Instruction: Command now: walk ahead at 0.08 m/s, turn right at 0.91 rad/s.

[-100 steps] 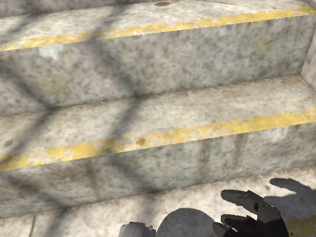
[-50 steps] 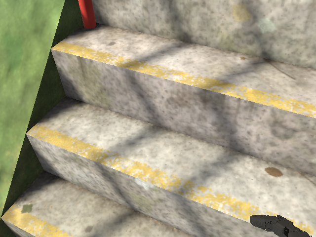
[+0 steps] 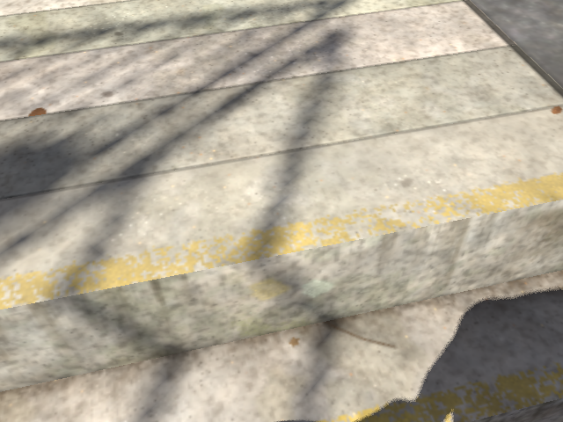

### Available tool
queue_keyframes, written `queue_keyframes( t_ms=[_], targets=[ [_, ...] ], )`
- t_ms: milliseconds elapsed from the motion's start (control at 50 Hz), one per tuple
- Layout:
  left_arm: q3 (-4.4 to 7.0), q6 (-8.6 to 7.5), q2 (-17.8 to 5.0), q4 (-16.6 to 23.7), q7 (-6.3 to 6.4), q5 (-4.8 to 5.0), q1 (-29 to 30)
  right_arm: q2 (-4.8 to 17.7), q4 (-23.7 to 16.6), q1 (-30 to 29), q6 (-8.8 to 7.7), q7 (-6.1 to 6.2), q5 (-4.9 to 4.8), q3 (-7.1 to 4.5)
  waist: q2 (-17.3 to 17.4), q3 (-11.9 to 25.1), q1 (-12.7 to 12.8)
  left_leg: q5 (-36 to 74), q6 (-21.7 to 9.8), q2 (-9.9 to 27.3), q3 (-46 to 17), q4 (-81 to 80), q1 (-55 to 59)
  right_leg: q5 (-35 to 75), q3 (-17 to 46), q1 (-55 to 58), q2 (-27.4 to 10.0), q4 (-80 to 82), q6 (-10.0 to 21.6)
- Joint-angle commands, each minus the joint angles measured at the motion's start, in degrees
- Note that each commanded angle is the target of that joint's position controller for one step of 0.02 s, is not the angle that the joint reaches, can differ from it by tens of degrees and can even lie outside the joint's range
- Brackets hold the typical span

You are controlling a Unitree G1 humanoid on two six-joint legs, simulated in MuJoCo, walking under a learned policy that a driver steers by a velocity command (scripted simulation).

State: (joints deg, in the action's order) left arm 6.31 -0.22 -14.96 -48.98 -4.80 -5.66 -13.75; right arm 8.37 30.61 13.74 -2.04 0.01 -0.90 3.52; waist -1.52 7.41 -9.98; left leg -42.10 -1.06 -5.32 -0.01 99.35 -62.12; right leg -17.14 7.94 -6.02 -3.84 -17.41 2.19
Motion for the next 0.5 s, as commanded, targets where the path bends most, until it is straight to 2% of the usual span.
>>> queue_keyframes(
  t_ms=[20,40,60,80,100,120,140,160,180,200,240,260,280,300,340,380,400,420,440,460,480,500],
  targets=[
    [4.52,0.71,-19.3,10.8,-4.22,1.09,27.7,8.6,-6.4,3.3,5.91,-3.44,0.25,-3.55,-10.9,4.0,-15.5,11.0,-0.2,-6.3,7.4,-29.6,29.3,67.5,9.3,-21.8,-14.9,9.5,18.1],
    [3.85,-0.49,-15.3,13.4,-5.72,0.68,28.6,10.3,-2.8,5.6,6.15,-3.04,0.07,-4.37,-4.7,3.5,-12.8,24.5,-2.5,-2.0,-1.9,-34.0,26.6,59.1,5.2,-20.2,-9.5,1.1,12.2],
    [2.72,-1.31,-9.5,13.0,-4.6,-1.33,20.7,13.5,-1.5,6.5,7.46,-2.55,1.49,-4.74,9.0,13.7,-8.5,24.9,-11.7,7.1,-19.1,-41.9,39.0,47.0,3.7,-29.5,-1.7,-10.0,9.0],
    [1.06,-2.05,-3.5,11.1,-2.75,-1.85,15.4,14.5,1.0,11.4,7.2,-2.85,3.76,-4.86,17.9,17.9,-9.2,19.8,-18.9,16.6,-36.3,-54.3,46.0,7.5,1.1,-35.4,5.8,-32.0,4.2],
    [1.36,-2.79,-4.8,9.6,-1.8,0.56,13.5,15.2,2.0,17.0,5.48,-2.97,4.25,-4.83,16.1,15.4,-9.8,17.2,-23.9,22.6,-50.6,-59.6,40.8,4.2,10.4,-38.8,7.2,-64.1,4.1],
    [0.54,-4.18,-4.0,10.5,0.06,3.74,18.6,12.4,7.1,20.5,3.04,-2.43,2.75,-3.65,13.9,7.9,-8.9,3.9,-19.5,20.5,-45.8,-59.2,37.4,6.2,11.9,-47.5,7.1,-74.8,4.0],
    [-1.36,-5.68,-1.6,10.1,2.48,4.86,15.3,7.8,10.1,15.3,1.72,-1.75,0.36,-2.7,19.9,2.8,-3.1,1.1,-16.1,18.2,-34.2,-54.8,34.7,7.8,9.2,-52.5,5.5,-76.3,5.4],
    [-1.24,-7.15,-4.5,8.5,3.74,5.25,11.0,2.7,7.8,5.1,1.2,-1.39,-1.17,-1.42,11.2,1.7,0.0,4.7,-14.0,18.9,-28.0,-51.1,29.8,5.6,7.5,-49.4,3.3,-78.1,4.0],
    [-1.8,-7.2,-5.0,7.8,3.97,4.96,9.9,-0.4,7.5,-0.7,0.45,-0.65,-2.02,-0.96,6.1,1.6,2.2,8.3,-12.6,19.2,-24.4,-50.3,25.8,1.8,5.5,-46.9,1.9,-79.1,2.1],
    [-2.48,-6.3,-5.0,8.1,3.33,4.52,9.1,-1.5,6.2,-4.6,-0.89,0.21,-1.71,-0.72,4.6,1.1,3.3,11.0,-11.9,19.5,-22.1,-52.3,22.8,2.2,3.0,-44.4,1.5,-81.4,0.1],
    [-3.16,-4.19,-5.7,7.9,1.32,4.09,7.4,-0.4,5.8,-8.9,-3.7,1.24,-0.55,-0.82,5.7,2.1,6.4,17.2,-11.3,18.9,-15.3,-53.0,20.2,9.2,0.0,-41.9,2.2,-86.0,-1.6],
    [-3.63,-3.54,-6.7,9.5,0.1,3.42,8.3,2.4,6.0,-10.5,-5.22,1.69,0.6,-1.43,3.9,1.6,7.4,18.6,-9.9,17.3,-10.9,-53.1,16.1,10.4,-2.3,-37.1,3.2,-86.6,-1.1],
    [-3.57,-3.04,-7.6,10.1,-0.4,3.39,7.4,4.7,5.9,-12.6,-6.3,1.63,1.51,-1.95,3.8,0.6,9.1,18.6,-8.4,16.9,-7.8,-52.6,13.1,11.6,-2.8,-33.9,3.6,-85.7,-0.6],
    [-3.29,-2.71,-9.3,10.5,-0.12,3.04,6.5,5.9,5.7,-13.3,-6.74,1.16,1.79,-2.02,5.3,1.3,9.5,19.6,-8.2,18.1,-7.9,-52.5,12.7,10.1,-2.1,-32.6,3.6,-86.9,-0.5],
    [-3.3,-1.7,-10.3,11.5,0.97,2.41,5.3,6.3,5.4,-12.9,-7.47,0.68,1.5,-1.54,4.5,0.9,9.7,20.2,-7.1,20.4,-8.1,-49.4,14.8,10.6,-1.0,-29.9,1.5,-78.5,-0.1],
    [-3.72,-1.2,-9.0,11.4,1.24,1.33,1.3,7.3,3.1,-15.2,-7.41,0.76,1.97,-1.06,3.8,-0.1,10.5,23.9,-4.1,20.3,-5.6,-44.4,14.4,15.4,-2.4,-21.8,-1.6,-55.0,-0.6],
    [-3.94,-1.28,-7.2,10.8,0.99,0.7,0.3,7.7,2.0,-15.8,-7.12,0.79,2.16,-0.89,3.9,-1.0,10.2,23.5,-3.5,20.3,-4.1,-42.4,14.7,18.8,-5.3,-18.4,-2.0,-43.2,-1.9],
    [-4.38,-1.33,-5.2,10.0,0.44,0.11,0.3,7.1,1.7,-15.7,-6.32,0.66,1.57,-0.41,4.4,-2.6,9.3,21.2,-3.9,20.4,-4.1,-40.3,15.8,21.4,-8.7,-16.5,-1.1,-31.9,-3.0],
    [-4.56,-1.13,-3.5,9.4,-0.24,0.38,-0.8,6.9,1.8,-15.8,-5.17,0.09,1.52,0.25,4.8,-4.2,9.4,19.9,-4.3,21.2,-4.6,-38.1,15.6,29.7,-12.2,-13.3,-0.3,-19.9,-2.9],
    [-4.58,-1.07,-2.0,7.4,-0.73,0.85,-3.3,6.6,2.6,-14.6,-3.72,-0.84,1.39,1.0,3.6,-7.1,9.5,19.1,-4.3,21.3,-4.7,-35.5,15.5,36.6,-14.8,-9.6,0.7,-4.7,-2.5],
    [-4.57,-2.62,-0.5,7.1,-1.2,4.39,-2.6,6.4,6.6,-10.8,-2.12,-2.95,1.26,1.4,3.3,-8.8,8.5,17.7,-3.2,21.3,-3.2,-33.0,15.7,40.9,-13.7,-3.1,0.3,8.8,-1.1],
    [-4.13,-3.58,-1.5,5.6,-0.93,4.49,-4.4,6.2,9.9,-3.9,-0.46,-4.12,3.67,1.52,1.3,-8.0,5.6,19.5,-3.6,21.5,-2.5,-27.0,13.9,45.8,-14.6,1.9,1.6,11.0,1.6]
  ],
)
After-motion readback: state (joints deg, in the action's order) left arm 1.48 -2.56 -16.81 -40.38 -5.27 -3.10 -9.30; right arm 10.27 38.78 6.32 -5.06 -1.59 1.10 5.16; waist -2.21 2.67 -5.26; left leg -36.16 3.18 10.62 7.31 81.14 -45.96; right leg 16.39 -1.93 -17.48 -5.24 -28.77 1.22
